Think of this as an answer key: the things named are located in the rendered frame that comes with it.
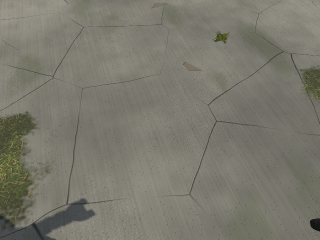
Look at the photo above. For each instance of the right robot hand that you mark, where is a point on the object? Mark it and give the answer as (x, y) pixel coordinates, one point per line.
(315, 224)

